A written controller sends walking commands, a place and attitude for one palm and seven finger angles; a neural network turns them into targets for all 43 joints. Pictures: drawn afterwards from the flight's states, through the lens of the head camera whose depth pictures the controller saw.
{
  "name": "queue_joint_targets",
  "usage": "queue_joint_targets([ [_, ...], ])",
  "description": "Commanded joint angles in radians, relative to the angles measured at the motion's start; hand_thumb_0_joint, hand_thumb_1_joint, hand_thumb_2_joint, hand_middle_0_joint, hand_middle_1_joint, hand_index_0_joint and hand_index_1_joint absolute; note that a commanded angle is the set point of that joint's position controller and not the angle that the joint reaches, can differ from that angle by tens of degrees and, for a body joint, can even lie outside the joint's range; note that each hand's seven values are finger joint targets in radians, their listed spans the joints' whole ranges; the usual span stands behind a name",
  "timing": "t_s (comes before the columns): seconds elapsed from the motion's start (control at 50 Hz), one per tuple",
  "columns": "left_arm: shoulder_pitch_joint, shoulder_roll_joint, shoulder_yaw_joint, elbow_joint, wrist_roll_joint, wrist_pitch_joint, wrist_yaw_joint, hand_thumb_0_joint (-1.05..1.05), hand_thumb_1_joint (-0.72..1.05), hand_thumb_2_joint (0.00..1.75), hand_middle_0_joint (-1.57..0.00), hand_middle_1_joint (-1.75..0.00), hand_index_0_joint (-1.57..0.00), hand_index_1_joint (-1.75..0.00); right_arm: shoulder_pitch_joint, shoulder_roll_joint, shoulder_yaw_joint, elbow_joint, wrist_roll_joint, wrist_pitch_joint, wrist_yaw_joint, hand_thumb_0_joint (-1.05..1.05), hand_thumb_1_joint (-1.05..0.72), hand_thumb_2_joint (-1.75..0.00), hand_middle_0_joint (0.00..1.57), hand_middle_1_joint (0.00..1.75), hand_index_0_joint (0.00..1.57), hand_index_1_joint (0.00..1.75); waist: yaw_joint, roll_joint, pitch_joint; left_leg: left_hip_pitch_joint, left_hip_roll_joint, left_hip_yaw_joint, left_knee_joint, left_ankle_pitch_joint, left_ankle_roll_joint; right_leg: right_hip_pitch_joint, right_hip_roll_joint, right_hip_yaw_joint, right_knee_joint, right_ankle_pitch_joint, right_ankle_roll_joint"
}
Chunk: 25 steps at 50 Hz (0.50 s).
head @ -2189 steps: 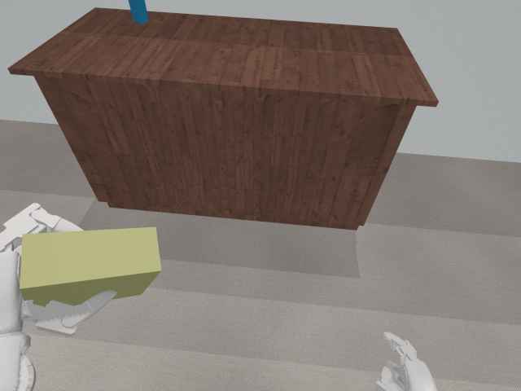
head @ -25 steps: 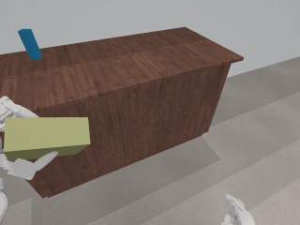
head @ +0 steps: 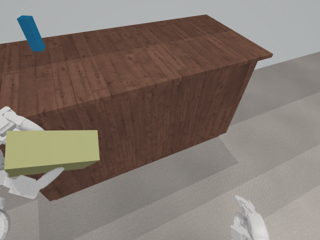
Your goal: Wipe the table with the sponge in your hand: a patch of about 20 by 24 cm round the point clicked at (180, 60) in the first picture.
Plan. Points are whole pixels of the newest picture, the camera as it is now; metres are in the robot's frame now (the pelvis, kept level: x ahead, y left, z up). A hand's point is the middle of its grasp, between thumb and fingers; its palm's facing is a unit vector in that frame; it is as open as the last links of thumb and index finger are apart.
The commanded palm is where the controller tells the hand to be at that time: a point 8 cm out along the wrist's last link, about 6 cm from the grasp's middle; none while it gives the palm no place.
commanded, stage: stop stepping back and stand still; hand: left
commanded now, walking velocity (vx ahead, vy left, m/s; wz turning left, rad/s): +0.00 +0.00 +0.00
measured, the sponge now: (66, 152) +0.23 +0.19 +0.17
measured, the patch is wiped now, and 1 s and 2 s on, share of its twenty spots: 0.95 0.95 0.95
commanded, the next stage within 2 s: stand and wait in 0.10 s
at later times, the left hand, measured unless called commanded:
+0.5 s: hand (22, 153) +0.21 +0.25 +0.20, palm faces +0.44 -0.82 -0.36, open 9.7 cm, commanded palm +0.16 +0.29 +0.22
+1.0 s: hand (28, 150) +0.22 +0.24 +0.20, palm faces +0.43 -0.82 -0.37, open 9.7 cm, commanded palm +0.16 +0.29 +0.22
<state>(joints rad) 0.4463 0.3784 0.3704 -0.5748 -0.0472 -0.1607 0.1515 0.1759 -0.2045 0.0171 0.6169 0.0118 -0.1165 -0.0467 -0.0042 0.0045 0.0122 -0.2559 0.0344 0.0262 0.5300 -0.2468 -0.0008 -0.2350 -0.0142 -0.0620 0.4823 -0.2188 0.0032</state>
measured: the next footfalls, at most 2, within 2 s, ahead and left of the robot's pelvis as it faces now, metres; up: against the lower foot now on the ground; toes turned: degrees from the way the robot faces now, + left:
none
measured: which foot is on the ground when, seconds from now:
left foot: down 0.00-1.00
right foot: down 0.00-1.00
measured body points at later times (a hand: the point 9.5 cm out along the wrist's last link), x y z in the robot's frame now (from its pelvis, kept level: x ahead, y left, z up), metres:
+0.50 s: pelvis +0.00 +0.01 +0.00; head +0.00 +0.01 +0.45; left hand +0.18 +0.29 +0.22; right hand +0.17 -0.22 -0.07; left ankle +0.02 +0.12 -0.74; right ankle +0.03 -0.12 -0.74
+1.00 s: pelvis +0.00 +0.01 +0.00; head +0.01 +0.01 +0.45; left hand +0.19 +0.29 +0.22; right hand +0.18 -0.23 -0.07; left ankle +0.02 +0.12 -0.74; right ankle +0.03 -0.12 -0.74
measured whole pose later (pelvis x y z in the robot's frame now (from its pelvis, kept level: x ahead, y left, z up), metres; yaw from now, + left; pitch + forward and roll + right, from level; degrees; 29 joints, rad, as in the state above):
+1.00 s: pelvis +0.00 +0.01 +0.00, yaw +0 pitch -1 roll -1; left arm 0.44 0.36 0.36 -0.54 -0.05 -0.16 0.16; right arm 0.17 -0.21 0.01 0.61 0.01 -0.09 -0.06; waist 0.00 0.03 0.01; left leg -0.26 0.03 0.03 0.50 -0.23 0.01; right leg -0.22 -0.01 -0.06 0.42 -0.19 0.01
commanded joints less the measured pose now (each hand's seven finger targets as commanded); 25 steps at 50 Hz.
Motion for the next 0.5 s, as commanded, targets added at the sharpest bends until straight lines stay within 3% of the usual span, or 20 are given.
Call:
queue_joint_targets([
  [0.0, -0.076, 0.163, 0.120, -0.191, -0.014, -0.060, 0.021, 0.00, 0.10, 1.30, -1.20, -1.60, -1.20, -1.60, -0.110, -0.123, -0.047, -0.162, 0.006, -0.041, -0.015, 0.00, -0.90, -0.90, 0.20, 0.30, 0.20, 0.30, -0.002, 0.075, -0.137, 0.016, 0.081, -0.107, -0.121, 0.199, 0.025, 0.086, -0.042, 0.080, -0.059, 0.173, -0.010],
  [0.16, -0.109, 0.156, 0.100, -0.205, -0.010, -0.060, 0.022, 0.00, 0.10, 1.30, -1.20, -1.60, -1.20, -1.60, -0.119, -0.122, -0.045, -0.165, 0.002, -0.033, -0.018, 0.00, -0.90, -0.90, 0.20, 0.30, 0.20, 0.30, -0.001, 0.061, -0.119, 0.000, 0.072, -0.099, -0.140, 0.083, 0.022, 0.073, -0.047, 0.098, -0.100, 0.113, -0.013],
  [0.24, -0.118, 0.160, 0.102, -0.214, -0.005, -0.064, 0.027, 0.00, 0.10, 1.30, -1.20, -1.60, -1.20, -1.60, -0.122, -0.120, -0.042, -0.164, -0.002, -0.032, -0.020, 0.00, -0.90, -0.90, 0.20, 0.30, 0.20, 0.30, 0.000, 0.095, -0.108, -0.012, 0.071, -0.105, -0.163, 0.018, 0.022, 0.064, -0.041, 0.096, -0.109, 0.064, -0.014],
  [0.38, -0.114, 0.158, 0.104, -0.183, -0.005, -0.061, 0.028, 0.00, 0.10, 1.30, -1.20, -1.60, -1.20, -1.60, -0.119, -0.117, -0.042, -0.160, -0.002, -0.029, -0.022, 0.00, -0.90, -0.90, 0.20, 0.30, 0.20, 0.30, -0.001, 0.048, -0.105, -0.020, 0.064, -0.101, -0.156, -0.006, 0.021, 0.062, -0.048, 0.106, -0.137, 0.038, -0.013],
  [0.48, -0.122, 0.153, 0.095, -0.202, -0.003, -0.063, 0.029, 0.00, 0.10, 1.30, -1.20, -1.60, -1.20, -1.60, -0.119, -0.120, -0.043, -0.159, -0.001, -0.029, -0.022, 0.00, -0.90, -0.90, 0.20, 0.30, 0.20, 0.30, -0.002, 0.078, -0.116, -0.011, 0.070, -0.106, -0.170, -0.014, 0.022, 0.063, -0.040, 0.094, -0.120, 0.040, -0.013],
])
